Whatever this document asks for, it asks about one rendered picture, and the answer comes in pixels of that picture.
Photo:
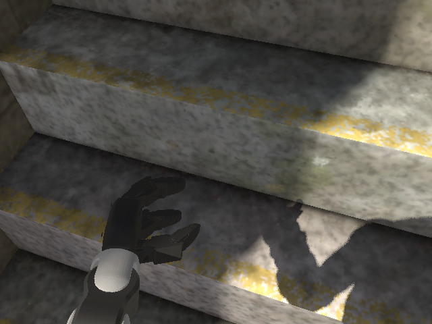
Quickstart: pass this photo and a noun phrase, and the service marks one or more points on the left robot hand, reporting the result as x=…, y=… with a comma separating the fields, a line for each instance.
x=128, y=225

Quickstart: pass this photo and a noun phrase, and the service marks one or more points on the robot left forearm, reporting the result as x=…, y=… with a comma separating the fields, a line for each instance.
x=111, y=289

